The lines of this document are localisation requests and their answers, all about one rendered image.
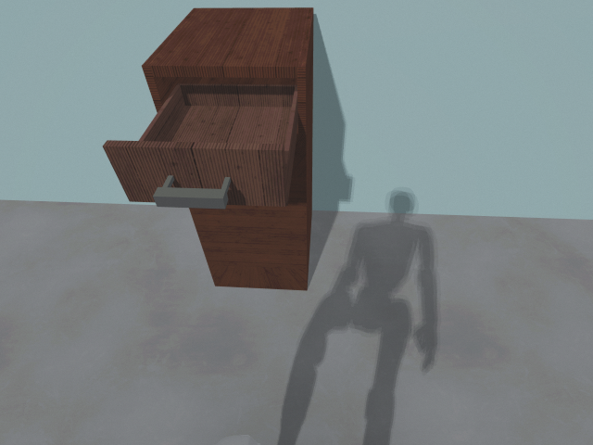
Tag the handle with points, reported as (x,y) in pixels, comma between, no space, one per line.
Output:
(201,198)

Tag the cabinet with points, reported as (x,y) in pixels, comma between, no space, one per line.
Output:
(249,246)

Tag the drawer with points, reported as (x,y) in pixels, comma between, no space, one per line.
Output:
(206,132)

